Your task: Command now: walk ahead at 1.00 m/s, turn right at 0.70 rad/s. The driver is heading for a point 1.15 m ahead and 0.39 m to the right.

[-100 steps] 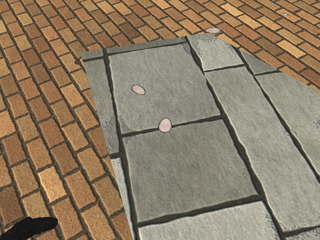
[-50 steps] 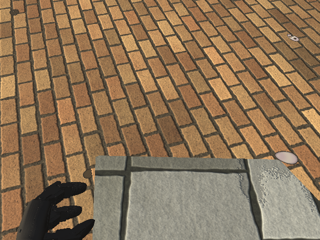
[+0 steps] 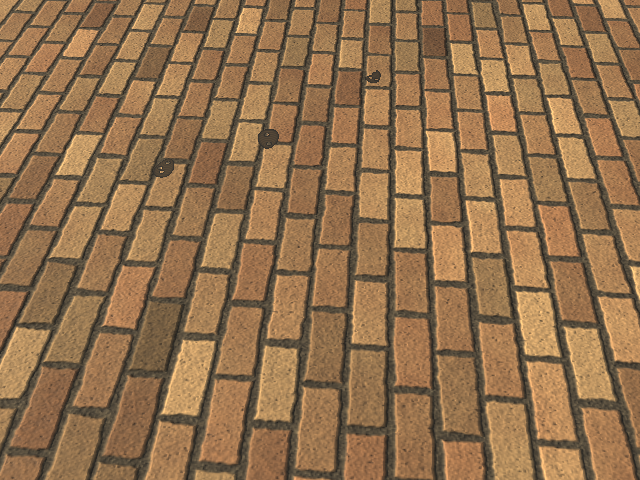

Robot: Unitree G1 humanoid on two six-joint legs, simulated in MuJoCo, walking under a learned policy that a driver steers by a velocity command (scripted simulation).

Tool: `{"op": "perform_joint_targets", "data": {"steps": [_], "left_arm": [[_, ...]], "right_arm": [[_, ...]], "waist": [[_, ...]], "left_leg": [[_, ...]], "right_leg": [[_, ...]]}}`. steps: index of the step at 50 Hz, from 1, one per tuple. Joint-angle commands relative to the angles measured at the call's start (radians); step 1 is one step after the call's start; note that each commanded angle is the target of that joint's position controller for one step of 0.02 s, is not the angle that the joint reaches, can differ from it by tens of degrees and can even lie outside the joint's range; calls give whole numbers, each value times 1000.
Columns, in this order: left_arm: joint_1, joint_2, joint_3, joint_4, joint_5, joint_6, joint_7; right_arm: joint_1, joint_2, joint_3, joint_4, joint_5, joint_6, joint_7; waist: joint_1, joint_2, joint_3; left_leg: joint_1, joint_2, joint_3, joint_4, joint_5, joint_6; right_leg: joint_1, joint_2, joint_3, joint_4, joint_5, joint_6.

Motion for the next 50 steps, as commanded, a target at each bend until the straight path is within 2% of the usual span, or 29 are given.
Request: {"op": "perform_joint_targets", "data": {"steps": [1, 2, 3, 4, 5, 6, 7, 8, 9, 11, 15, 17, 21, 23, 24, 25, 26, 27, 28, 29, 30, 33, 38, 42, 45, 47, 48, 49, 50], "left_arm": [[123, 159, 63, -64, -16, 4, -13], [346, 239, 102, -11, -18, 31, -5], [520, 249, 108, 30, -11, 50, 15], [475, 303, 108, 30, 14, 41, 17], [450, 223, 97, -10, 36, 28, 25], [434, 178, 90, -16, 43, 10, 32], [386, 150, 78, -13, 40, 0, 24], [315, 142, 75, -32, 37, -10, 20], [277, 128, 71, -46, 36, -14, 20], [205, 133, 72, -71, 23, -7, 32], [215, 136, 73, -64, -2, 1, 70], [262, 154, 83, -42, -3, 11, 77], [293, 131, 88, -16, -17, 19, 85], [260, 133, 89, -28, 7, 29, 76], [226, 65, 62, -65, 45, 33, 66], [446, -64, 19, -111, -10, 23, 54], [403, 25, 15, -97, -50, 29, 68], [263, 106, 33, -100, -24, 35, 73], [178, 128, 42, -112, 5, 37, 71], [104, 117, 45, -139, 25, 33, 64], [97, 100, 47, -152, 14, 36, 52], [93, 47, 38, -180, -19, 66, 40], [-12, 34, 18, -211, 4, 52, 23], [-202, 26, 10, -260, 5, 11, -13], [-202, 92, 43, -277, 9, 8, -17], [131, 181, 94, -203, 6, 29, 5], [376, 242, 132, -144, -3, 48, 24], [323, 304, 114, -117, 25, 32, 24], [409, 179, 97, -114, 40, 28, 32]], "right_arm": [[-76, -251, -61, -75, -15, 35, -34], [-132, -244, -56, -98, -14, 42, -40], [-178, -240, -58, -121, 14, 28, -31], [9, -3, 10, -165, 5, 2, -2], [-88, -76, 22, -205, 43, -44, 20], [-223, -139, 5, -241, 65, -62, 24], [-270, -125, 9, -262, 59, -73, 21], [-278, -107, 11, -257, 35, -76, 18], [-272, -109, 9, -249, 11, -69, 16], [-217, -121, -1, -239, 9, -46, 10], [-437, -57, 21, -322, -8, -30, 2], [-498, -51, 13, -345, 12, -31, 5], [-494, -136, -32, -353, 61, -39, -1], [-252, -196, -75, -310, 70, -47, -7], [11, -229, -85, -271, 68, -35, -18], [61, -331, -92, -239, 13, -32, 1], [12, -252, -86, -248, 20, -23, 11], [-44, -167, -70, -259, 28, -13, 2], [-65, -151, -63, -237, 19, -3, -1], [-70, -147, -60, -213, 6, 1, 0], [-82, -131, -54, -191, -4, -2, 0], [-112, -63, -37, -133, 26, -8, 13], [-99, -132, -43, -83, 10, -16, 11], [42, -180, -39, -7, 28, -9, 9], [81, -247, -39, 21, 27, 10, -11], [24, -281, -39, 30, 22, 32, -23], [-62, -260, -28, 0, 17, 22, -35], [184, -43, 28, -39, 20, -3, -2], [94, -165, 7, -22, 76, -42, 5]], "waist": [[180, 168, -64], [301, 167, -176], [370, 100, -197], [156, -381, -253], [215, -226, -384], [225, -121, -240], [165, 54, -130], [110, 101, -57], [79, 101, -17], [14, 53, 1], [86, 22, 105], [138, -24, 55], [129, -83, 14], [-21, -100, -143], [-133, -50, -340], [14, 474, -515], [-15, 478, -418], [-58, 299, -244], [-57, 111, -142], [-48, 42, -60], [-16, 73, -24], [38, 117, 19], [53, 36, 115], [2, 3, 164], [74, 142, 66], [281, 216, -112], [431, 157, -225], [157, -186, -392], [259, -95, -558]], "left_leg": [[-139, 265, 23, 336, 1642, -4], [-220, 254, 15, 622, 1846, -12], [-462, 195, 9, 983, 1365, -22], [-986, -15, -137, 1492, -111, -92], [-1078, -42, -312, 1508, -51, -17], [-1123, 19, -332, 1386, 35, 45], [-1081, 51, -325, 1278, 94, 66], [-1019, 66, -329, 1195, 114, 61], [-926, 88, -332, 1142, 107, 52], [-908, 119, -329, 1012, 127, 6], [-742, 89, -232, 576, 396, -76], [-575, 37, -217, 444, 586, -98], [-569, 50, -298, 300, 531, -94], [-328, 71, -277, 334, 419, -47], [6, 220, -401, 445, 217, -6], [312, 499, -1037, 217, -191, 190], [235, 514, -1193, 121, -506, 194], [93, 452, -988, 115, -380, 149], [-44, 403, -798, 126, -148, 118], [-162, 362, -665, 119, 33, 108], [-242, 340, -565, 111, 149, 104], [-322, 319, -405, 62, 250, 100], [-432, 291, -188, -43, 447, 118], [-330, 298, -77, -96, 736, 79], [-172, 336, -24, 83, 1483, 81], [-215, 354, -19, 465, 1691, 80], [-475, 262, 2, 843, 1577, 45], [-955, 81, -126, 1301, 52, 4], [-961, 66, -349, 1384, -4, 63]], "right_leg": [[380, 148, -134, 55, -191, -60], [640, 169, -102, 101, -205, -107], [907, 89, 67, -2, -197, -144], [1240, -117, 552, -8, -566, -365], [1247, -190, 940, -312, -964, -399], [1145, -177, 921, -400, -965, -311], [964, -151, 866, -418, -884, -269], [790, -114, 799, -414, -759, -277], [650, -40, 652, -383, -506, -274], [552, -14, 618, -441, -535, -287], [271, 94, 429, -453, -417, -219], [223, 101, 443, -448, -488, -165], [495, 55, 540, -291, -458, -114], [558, 73, 493, 13, -168, -50], [403, 95, 422, 345, -244, -21], [75, 200, 320, 715, -829, 18], [-88, 73, 254, 843, -714, 17], [-130, 41, 207, 854, -623, 18], [-101, 8, 178, 817, -565, 19], [-73, -23, 171, 766, -535, 15], [-30, -60, 181, 722, -517, 13], [-56, -115, 165, 694, -520, 2], [-48, -73, 141, 446, -271, 19], [61, 13, 20, 118, -163, -41], [231, 135, -92, 56, -308, -81], [611, 146, -55, -14, -318, -141], [1028, 87, 58, -84, -190, -179], [1422, -272, 704, -119, -516, -364], [1390, -288, 897, -258, -815, -347]]}}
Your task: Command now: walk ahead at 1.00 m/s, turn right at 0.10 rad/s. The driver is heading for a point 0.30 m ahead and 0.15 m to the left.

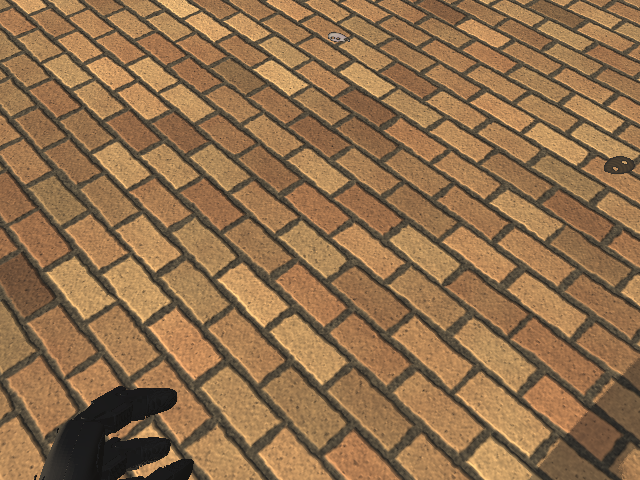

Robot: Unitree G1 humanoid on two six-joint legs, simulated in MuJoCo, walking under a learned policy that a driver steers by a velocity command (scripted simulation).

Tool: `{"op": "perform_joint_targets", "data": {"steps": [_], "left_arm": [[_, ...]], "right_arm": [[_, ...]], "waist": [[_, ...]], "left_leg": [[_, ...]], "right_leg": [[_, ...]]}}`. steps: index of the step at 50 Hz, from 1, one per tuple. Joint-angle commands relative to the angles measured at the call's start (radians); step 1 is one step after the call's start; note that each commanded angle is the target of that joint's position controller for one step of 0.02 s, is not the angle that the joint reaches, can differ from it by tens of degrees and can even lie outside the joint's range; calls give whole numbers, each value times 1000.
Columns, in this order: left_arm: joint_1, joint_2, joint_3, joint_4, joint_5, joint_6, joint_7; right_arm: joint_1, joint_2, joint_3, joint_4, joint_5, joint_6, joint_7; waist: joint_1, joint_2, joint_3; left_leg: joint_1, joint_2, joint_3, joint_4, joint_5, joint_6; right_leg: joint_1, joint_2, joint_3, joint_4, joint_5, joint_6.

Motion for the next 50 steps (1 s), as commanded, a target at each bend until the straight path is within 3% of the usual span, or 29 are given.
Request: {"op": "perform_joint_targets", "data": {"steps": [1, 2, 3, 4, 5, 7, 9, 11, 12, 14, 16, 18, 19, 20, 21, 22, 23, 24, 25, 28, 30, 33, 36, 37, 38, 39, 40, 42, 50], "left_arm": [[460, 175, 78, 97, 32, -14, 23], [398, 147, 69, 114, 23, -34, 21], [336, 116, 60, 121, 32, -45, 18], [287, 64, 47, 125, 55, -52, 16], [263, 30, 40, 133, 53, -58, 11], [238, 34, 40, 155, 23, -70, 10], [224, 80, 46, 173, 32, -78, 25], [215, 85, 41, 182, 31, -81, 44], [294, 96, 43, 205, 20, -81, 54], [381, 154, 52, 248, 3, -72, 64], [378, 193, 63, 261, 10, -46, 70], [322, 209, 67, 256, 25, -12, 76], [321, 194, 62, 243, 29, -4, 79], [563, 24, 18, 260, 44, -4, 62], [672, 30, -6, 322, 4, -8, 47], [546, 131, 20, 301, -16, -2, 45], [380, 155, 26, 235, -3, 9, 59], [312, 149, 27, 225, 6, 22, 73], [316, 144, 31, 227, 14, 38, 80], [363, 68, 15, 251, 13, 61, 91], [337, 54, 8, 255, 23, 67, 98], [298, 82, 20, 271, 21, 88, 94], [242, 81, 24, 266, 54, 90, 90], [226, 97, 24, 253, 62, 84, 93], [188, 170, 38, 242, 55, 80, 99], [177, 161, 42, 264, 51, 71, 94], [157, 102, 27, 262, 50, 61, 93], [127, 86, 19, 271, 45, 43, 92], [205, 92, 19, 346, 25, 20, 90]], "right_arm": [[-165, -184, -36, -182, 87, -72, 8], [-223, -144, -24, -207, 74, -69, 0], [-245, -121, -26, -191, 49, -61, 0], [-182, -111, -31, -172, 45, -37, 8], [-147, -95, -32, -154, 45, -13, 15], [-160, -69, -28, -152, 39, 21, 14], [-258, -62, -21, -203, 8, 15, 9], [-329, -39, -8, -221, -19, -17, 31], [-393, -22, -2, -228, -26, -32, 48], [-453, -28, -4, -258, -17, -39, 70], [-407, -106, -29, -251, -18, -33, 76], [-183, -172, -62, -179, -20, -29, 69], [-97, -211, -72, -157, -25, -20, 54], [-121, -294, -72, -173, -63, -17, 51], [-80, -199, -51, -172, -60, -22, 62], [-152, -175, -51, -197, -40, -12, 65], [-255, -156, -44, -199, -22, -3, 61], [-314, -120, -31, -198, -18, -2, 56], [-334, -102, -25, -186, -27, -1, 50], [-383, -96, -25, -173, -42, 10, 46], [-377, -120, -36, -157, -46, 16, 37], [-406, -134, -40, -145, -33, 38, 27], [-416, -93, -25, -128, -29, 53, 23], [-386, -71, -18, -113, -34, 54, 23], [-329, -83, -24, -105, -32, 56, 20], [-321, -52, -17, -101, -35, 60, 12], [-336, -75, -24, -93, -37, 68, 4], [-325, -80, -29, -76, -36, 78, -8], [-349, -82, -33, -20, -23, 71, -7]], "waist": [[227, -79, -307], [176, 20, -182], [133, 57, -78], [66, 14, -42], [37, -23, -33], [11, -28, 37], [5, -30, 101], [21, -17, 105], [71, 16, 75], [89, -16, 38], [45, -70, -17], [-91, -85, -139], [-132, -40, -200], [13, 290, -372], [-28, 240, -629], [-54, 99, -592], [-28, 3, -429], [3, -14, -281], [40, -1, -225], [97, 61, -190], [90, 68, -243], [87, 82, -227], [91, 93, -116], [84, 60, -82], [25, -40, -44], [12, -137, -47], [15, -119, -34], [2, -121, -25], [46, -20, -100]], "left_leg": [[-854, -30, -216, 585, -68, 74], [-856, 28, -221, 476, -15, 83], [-823, 52, -210, 410, 32, 72], [-758, 85, -219, 393, 89, 66], [-711, 102, -221, 383, 104, 59], [-714, 121, -212, 315, 106, 32], [-713, 86, -171, 172, 192, -4], [-580, 29, -68, -135, 457, -8], [-502, -14, -14, -246, 609, -8], [-464, -47, -27, -385, 724, 6], [-451, -96, -37, -437, 632, 34], [-261, -139, -26, -444, 600, 63], [-106, -54, -104, -441, 840, 85], [258, 254, -445, -283, 1353, 305], [413, 358, -747, -363, 1275, 422], [310, 307, -641, -406, 1120, 376], [113, 253, -537, -475, 917, 305], [-64, 220, -479, -503, 915, 302], [-195, 187, -422, -533, 905, 289], [-370, 128, -292, -585, 902, 257], [-386, 135, -273, -597, 887, 258], [-476, 114, -258, -660, 372, 216], [-593, 49, -258, -686, -144, 123], [-597, 21, -245, -656, -204, 81], [-565, -42, -189, -606, -173, 46], [-406, -79, -110, -531, -40, 19], [-344, -77, -113, -510, 22, 6], [-314, -61, -126, -506, 80, 16], [-282, -49, -133, -490, 299, 17]], "right_leg": [[991, -379, 754, -391, -354, -228], [822, -352, 620, -411, -242, -192], [655, -315, 502, -424, -131, -157], [523, -294, 424, -458, -110, -143], [440, -287, 378, -487, -93, -132], [325, -275, 238, -532, 106, -99], [223, -239, 110, -547, 455, -84], [143, -135, -36, -519, 502, -42], [157, -132, -31, -521, 451, -41], [294, -187, 21, -524, 432, -33], [486, -226, 41, -426, 573, -3], [569, -211, 13, -141, 754, 54], [487, -166, -3, 103, 606, 102], [155, -6, 7, 626, -334, 176], [49, 62, 265, 843, -544, 178], [49, -6, 305, 833, -501, 167], [39, -65, 228, 701, -422, 154], [34, -91, 204, 631, -392, 167], [87, -115, 195, 564, -357, 171], [213, -131, 155, 292, -370, 193], [289, -134, 138, 153, -270, 197], [392, -127, 122, 20, -72, 170], [448, -114, 106, -134, -24, 123], [437, -164, 161, -224, -39, 98], [347, -207, 211, -270, -154, 63], [194, -200, 229, -334, -370, 53], [130, -174, 215, -369, -428, 72], [128, -157, 193, -361, -332, 104], [306, -138, 158, -261, 56, 89]]}}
